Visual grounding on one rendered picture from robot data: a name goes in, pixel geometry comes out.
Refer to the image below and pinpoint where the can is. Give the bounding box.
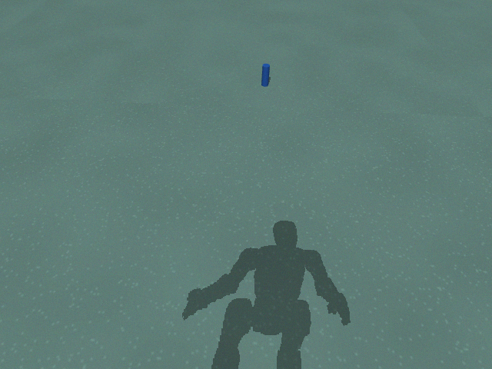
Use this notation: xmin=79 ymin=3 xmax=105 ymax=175
xmin=261 ymin=64 xmax=270 ymax=87

